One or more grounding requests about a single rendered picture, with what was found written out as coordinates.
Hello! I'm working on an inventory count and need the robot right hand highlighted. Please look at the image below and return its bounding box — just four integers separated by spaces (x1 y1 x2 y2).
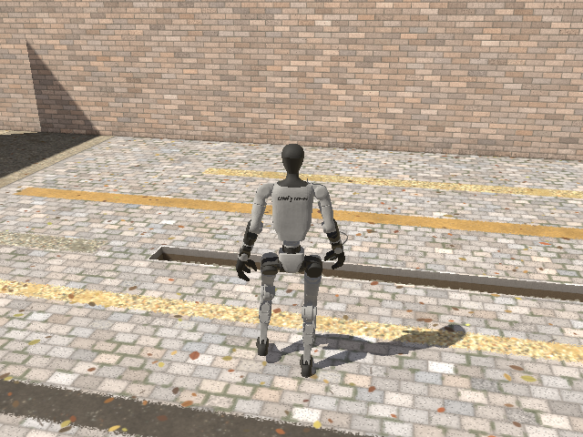
324 250 345 269

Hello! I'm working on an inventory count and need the right robot foot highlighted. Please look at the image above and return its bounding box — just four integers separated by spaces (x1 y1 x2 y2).
300 355 312 378

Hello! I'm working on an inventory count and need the left robot foot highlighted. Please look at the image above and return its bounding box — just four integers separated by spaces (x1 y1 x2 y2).
256 337 269 356

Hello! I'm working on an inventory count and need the robot foot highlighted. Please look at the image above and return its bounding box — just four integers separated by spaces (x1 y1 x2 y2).
300 355 312 378
256 337 269 356

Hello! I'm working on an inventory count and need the left robot upper arm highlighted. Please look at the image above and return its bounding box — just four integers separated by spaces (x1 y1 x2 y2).
249 183 274 234

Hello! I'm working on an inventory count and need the left robot forearm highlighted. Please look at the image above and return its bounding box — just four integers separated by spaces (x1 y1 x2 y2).
238 220 258 261

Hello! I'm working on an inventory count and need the robot left hand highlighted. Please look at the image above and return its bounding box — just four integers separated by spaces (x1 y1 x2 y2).
236 258 257 281

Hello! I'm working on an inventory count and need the right robot upper arm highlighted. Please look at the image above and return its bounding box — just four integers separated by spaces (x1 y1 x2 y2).
312 183 336 233

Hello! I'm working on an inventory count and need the right robot forearm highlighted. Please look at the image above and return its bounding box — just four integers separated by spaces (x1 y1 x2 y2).
326 219 343 254

